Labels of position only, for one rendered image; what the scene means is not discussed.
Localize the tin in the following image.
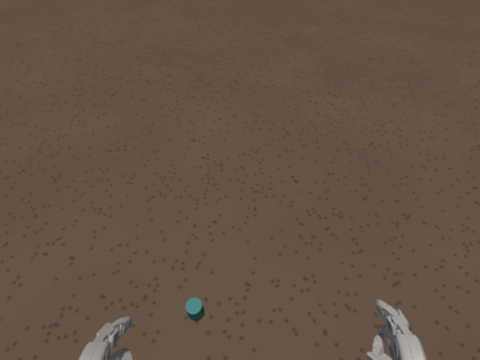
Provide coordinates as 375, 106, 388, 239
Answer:
185, 298, 203, 319

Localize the left robot hand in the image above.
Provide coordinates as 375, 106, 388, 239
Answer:
78, 316, 133, 360

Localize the right robot hand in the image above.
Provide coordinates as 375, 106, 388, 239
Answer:
367, 299, 427, 360

